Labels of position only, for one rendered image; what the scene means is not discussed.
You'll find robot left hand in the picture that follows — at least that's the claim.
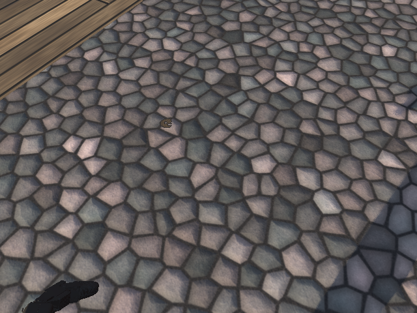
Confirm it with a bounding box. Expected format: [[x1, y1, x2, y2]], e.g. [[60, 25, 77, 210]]
[[22, 280, 99, 313]]

